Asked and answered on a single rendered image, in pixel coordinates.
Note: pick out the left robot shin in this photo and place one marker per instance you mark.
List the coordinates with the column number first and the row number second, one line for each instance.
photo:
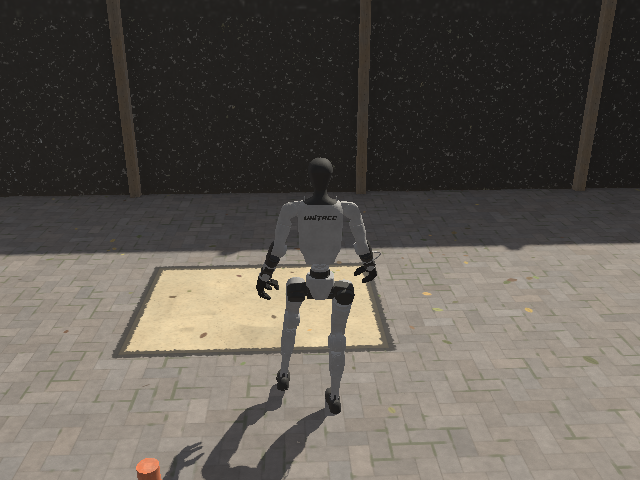
column 287, row 345

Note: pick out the robot right forearm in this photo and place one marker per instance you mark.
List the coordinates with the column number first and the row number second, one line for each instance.
column 368, row 259

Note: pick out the robot left hand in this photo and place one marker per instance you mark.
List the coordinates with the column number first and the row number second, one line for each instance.
column 262, row 284

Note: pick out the robot left upper arm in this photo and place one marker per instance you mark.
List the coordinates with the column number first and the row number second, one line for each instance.
column 288, row 211

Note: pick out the robot right foot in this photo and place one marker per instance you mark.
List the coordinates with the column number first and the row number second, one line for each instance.
column 334, row 405

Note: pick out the robot left forearm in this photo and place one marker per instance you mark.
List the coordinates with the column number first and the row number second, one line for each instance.
column 269, row 265

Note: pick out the robot right hand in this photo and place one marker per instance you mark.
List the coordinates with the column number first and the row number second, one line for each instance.
column 370, row 277

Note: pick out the robot right upper arm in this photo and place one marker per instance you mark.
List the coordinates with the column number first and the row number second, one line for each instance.
column 351, row 211

